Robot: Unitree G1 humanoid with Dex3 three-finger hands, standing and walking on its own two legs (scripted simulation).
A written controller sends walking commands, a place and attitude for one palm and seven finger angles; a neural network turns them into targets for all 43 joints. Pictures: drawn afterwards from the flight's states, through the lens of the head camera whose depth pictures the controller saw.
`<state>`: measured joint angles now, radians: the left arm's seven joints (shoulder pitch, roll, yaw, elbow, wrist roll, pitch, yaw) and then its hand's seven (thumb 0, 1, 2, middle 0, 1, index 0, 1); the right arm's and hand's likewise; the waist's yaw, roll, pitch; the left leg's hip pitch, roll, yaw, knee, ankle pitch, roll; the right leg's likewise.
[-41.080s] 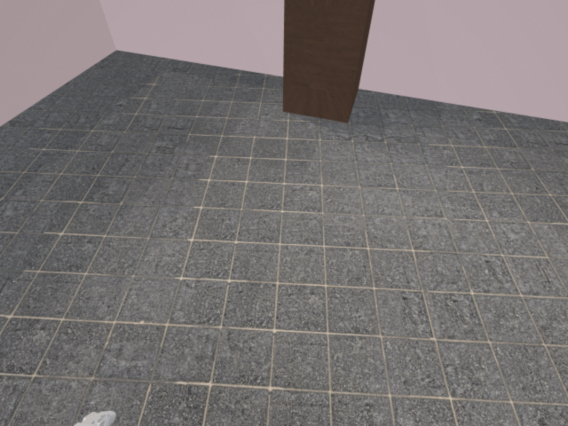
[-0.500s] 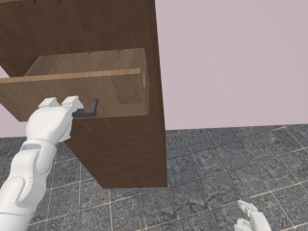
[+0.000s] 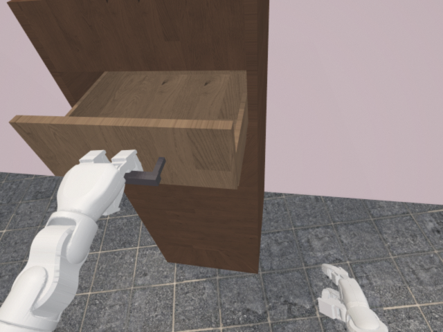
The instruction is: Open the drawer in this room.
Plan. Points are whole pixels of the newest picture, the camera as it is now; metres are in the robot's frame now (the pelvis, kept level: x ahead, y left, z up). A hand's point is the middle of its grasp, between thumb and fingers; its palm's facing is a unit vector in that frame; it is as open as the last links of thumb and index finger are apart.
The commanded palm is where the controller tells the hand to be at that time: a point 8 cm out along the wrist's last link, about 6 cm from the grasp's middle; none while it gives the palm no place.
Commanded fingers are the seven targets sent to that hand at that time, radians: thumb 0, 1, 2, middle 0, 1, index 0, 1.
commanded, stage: pull the drawer open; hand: left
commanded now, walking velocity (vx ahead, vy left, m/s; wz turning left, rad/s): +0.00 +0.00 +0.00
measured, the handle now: (120, 168) +0.33 +0.23 +0.15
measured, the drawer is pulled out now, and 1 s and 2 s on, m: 0.16 0.28 0.29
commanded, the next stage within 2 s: open the thumb to release the handle in 1.18 s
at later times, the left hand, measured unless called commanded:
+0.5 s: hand (90, 243) +0.20 +0.23 +0.13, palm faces +0.05 -0.10 -0.99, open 5.7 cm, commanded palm +0.14 +0.24 +0.19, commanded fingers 0.00 0.90 0.90 -0.40 -1.35 -0.40 -1.35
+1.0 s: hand (70, 281) +0.14 +0.23 +0.13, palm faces +0.04 -0.12 -0.99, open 5.7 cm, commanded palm +0.08 +0.24 +0.19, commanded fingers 0.00 0.90 0.90 -0.40 -1.35 -0.40 -1.35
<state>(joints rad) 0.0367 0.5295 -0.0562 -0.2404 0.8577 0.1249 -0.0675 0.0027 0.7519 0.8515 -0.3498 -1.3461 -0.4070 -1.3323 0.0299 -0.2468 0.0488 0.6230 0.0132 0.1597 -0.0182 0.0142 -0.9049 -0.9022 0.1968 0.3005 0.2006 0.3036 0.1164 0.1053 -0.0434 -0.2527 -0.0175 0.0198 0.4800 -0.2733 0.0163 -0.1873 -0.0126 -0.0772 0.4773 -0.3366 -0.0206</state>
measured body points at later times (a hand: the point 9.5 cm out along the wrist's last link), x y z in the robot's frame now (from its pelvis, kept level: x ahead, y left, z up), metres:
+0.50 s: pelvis +0.00 +0.00 +0.00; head +0.00 -0.04 +0.44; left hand +0.19 +0.23 +0.18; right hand +0.18 -0.26 -0.10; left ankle -0.02 +0.11 -0.74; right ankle -0.06 -0.10 -0.74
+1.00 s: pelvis +0.00 +0.01 +0.00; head -0.01 -0.03 +0.45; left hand +0.14 +0.23 +0.18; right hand +0.22 -0.20 -0.08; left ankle -0.02 +0.11 -0.74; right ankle -0.06 -0.10 -0.74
